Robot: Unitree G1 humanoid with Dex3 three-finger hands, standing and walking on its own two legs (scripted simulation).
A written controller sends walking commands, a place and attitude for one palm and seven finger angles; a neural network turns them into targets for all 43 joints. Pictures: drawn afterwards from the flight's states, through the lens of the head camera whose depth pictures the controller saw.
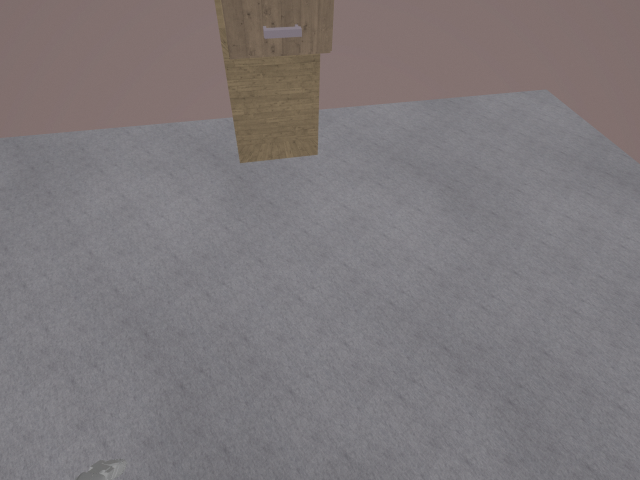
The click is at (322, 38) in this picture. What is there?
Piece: drawer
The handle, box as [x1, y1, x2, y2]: [263, 24, 301, 38]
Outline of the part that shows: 301,28 297,24 295,24 294,27 266,28 265,26 263,26 263,31 265,38 301,36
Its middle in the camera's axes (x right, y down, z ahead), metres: -0.13 -0.69 +1.28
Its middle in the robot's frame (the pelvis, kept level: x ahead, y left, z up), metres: +1.42 +0.20 -0.01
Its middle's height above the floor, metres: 0.75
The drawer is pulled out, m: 0.29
